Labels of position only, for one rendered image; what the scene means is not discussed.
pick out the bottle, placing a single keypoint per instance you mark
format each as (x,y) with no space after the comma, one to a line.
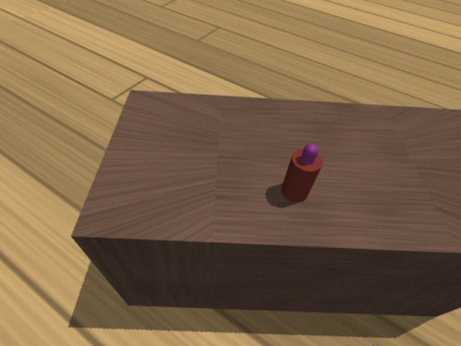
(302,171)

